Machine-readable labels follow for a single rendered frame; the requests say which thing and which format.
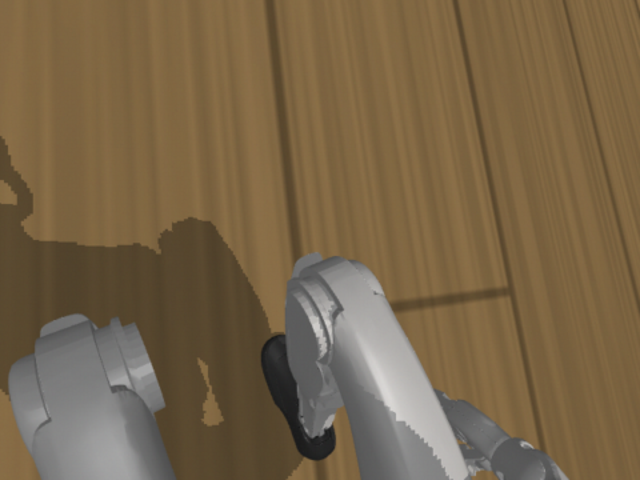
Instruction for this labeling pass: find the right robot hand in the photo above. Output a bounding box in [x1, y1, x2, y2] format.
[433, 388, 511, 476]

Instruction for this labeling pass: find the right robot arm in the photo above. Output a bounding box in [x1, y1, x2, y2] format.
[490, 438, 569, 480]

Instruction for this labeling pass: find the right robot foot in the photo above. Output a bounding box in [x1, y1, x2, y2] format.
[261, 335, 336, 460]

